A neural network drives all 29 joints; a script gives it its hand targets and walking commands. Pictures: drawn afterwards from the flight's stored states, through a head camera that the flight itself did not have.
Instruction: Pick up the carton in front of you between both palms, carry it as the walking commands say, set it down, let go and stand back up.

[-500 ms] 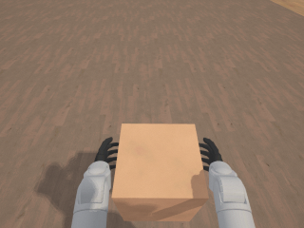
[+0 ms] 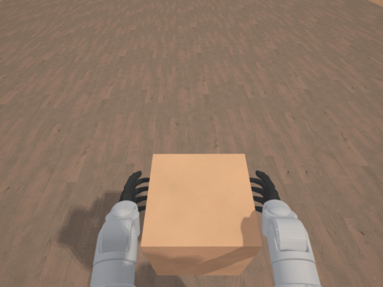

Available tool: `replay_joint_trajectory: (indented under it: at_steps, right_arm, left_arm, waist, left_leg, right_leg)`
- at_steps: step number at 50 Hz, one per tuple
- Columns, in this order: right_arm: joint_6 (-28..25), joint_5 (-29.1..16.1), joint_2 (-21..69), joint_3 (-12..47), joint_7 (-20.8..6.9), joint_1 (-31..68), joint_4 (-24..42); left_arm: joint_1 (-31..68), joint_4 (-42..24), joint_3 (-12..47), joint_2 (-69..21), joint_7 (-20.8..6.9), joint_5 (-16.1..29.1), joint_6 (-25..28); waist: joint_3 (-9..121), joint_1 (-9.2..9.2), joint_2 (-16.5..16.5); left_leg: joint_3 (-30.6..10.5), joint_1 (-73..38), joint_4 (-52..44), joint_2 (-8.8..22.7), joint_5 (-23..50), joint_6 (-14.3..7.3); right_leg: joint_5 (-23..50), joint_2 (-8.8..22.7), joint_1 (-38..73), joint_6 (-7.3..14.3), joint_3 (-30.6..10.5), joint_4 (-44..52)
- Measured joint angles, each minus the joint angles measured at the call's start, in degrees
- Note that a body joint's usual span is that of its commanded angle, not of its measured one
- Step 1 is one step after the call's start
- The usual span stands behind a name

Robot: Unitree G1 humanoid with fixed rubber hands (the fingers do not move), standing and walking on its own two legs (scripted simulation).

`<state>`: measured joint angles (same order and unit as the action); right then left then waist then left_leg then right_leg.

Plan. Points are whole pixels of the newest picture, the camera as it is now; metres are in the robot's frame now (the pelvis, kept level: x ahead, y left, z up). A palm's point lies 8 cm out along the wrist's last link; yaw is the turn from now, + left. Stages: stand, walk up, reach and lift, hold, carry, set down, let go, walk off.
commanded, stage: carry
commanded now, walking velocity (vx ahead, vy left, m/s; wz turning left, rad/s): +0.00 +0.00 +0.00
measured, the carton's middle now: (198, 217) +0.31 +0.00 -0.04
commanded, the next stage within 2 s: hold in 1.82 s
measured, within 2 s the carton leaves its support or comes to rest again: neither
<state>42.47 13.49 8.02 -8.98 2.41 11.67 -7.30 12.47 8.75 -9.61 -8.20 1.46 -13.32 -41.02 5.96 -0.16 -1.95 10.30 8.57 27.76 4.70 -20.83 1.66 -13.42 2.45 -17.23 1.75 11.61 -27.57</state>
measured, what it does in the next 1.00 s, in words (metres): stands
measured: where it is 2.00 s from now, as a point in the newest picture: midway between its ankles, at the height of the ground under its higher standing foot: outside the picture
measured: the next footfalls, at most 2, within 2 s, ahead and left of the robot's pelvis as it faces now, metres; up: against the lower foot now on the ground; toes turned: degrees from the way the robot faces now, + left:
none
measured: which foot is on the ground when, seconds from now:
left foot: down 0.00-1.00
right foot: down 0.00-1.00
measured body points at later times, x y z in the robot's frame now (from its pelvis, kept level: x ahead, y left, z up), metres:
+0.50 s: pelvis +0.01 +0.01 +0.00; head +0.01 +0.01 +0.45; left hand +0.31 +0.16 +0.03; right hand +0.32 -0.14 +0.03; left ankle -0.09 +0.11 -0.74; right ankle +0.01 -0.10 -0.74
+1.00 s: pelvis -0.04 +0.01 +0.00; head -0.06 +0.01 +0.45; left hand +0.26 +0.17 +0.03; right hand +0.26 -0.14 +0.03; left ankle -0.09 +0.11 -0.74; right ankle +0.01 -0.10 -0.74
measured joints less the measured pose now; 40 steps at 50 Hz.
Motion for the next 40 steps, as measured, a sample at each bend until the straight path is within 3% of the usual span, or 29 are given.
replay_joint_trajectory:
  at_steps: [16, 28, 40]
  right_arm:
    - [-0.6, -0.8, -0.1, 0.5, -0.2, -0.9, 0.8]
    - [-0.6, -0.4, -0.1, 0.4, -0.2, -0.7, -0.3]
    - [-0.2, -0.2, -0.1, 0.3, -0.1, -0.6, -1.1]
  left_arm:
    - [-1.7, -2.5, 1.4, 0.3, 0.8, 0.4, -0.5]
    - [-1.4, -1.3, 1.0, 0.3, 0.6, 0.1, -0.4]
    - [-1.2, -0.2, 0.7, 0.2, 0.5, 0.1, -0.7]
  waist:
    - [-0.6, 0.41, 1.6]
    - [-0.4, 0.14, 1.4]
    - [-1.0, 0.32, 1.6]
  left_leg:
    - [0.2, -0.8, 0.2, -0.4, 1.2, 0.2]
    - [0.8, -0.4, 0.8, -0.6, -2.7, -1.1]
    - [1.0, 0.6, 1.9, -0.9, -1.0, -1.6]
  right_leg:
    - [-0.3, 0.7, 0.3, -1.1, -1.1, -1.8]
    - [-2.9, 1.3, -0.9, -1.4, -1.2, -3.8]
    - [-0.3, 1.8, -1.3, -1.2, -1.3, -3.3]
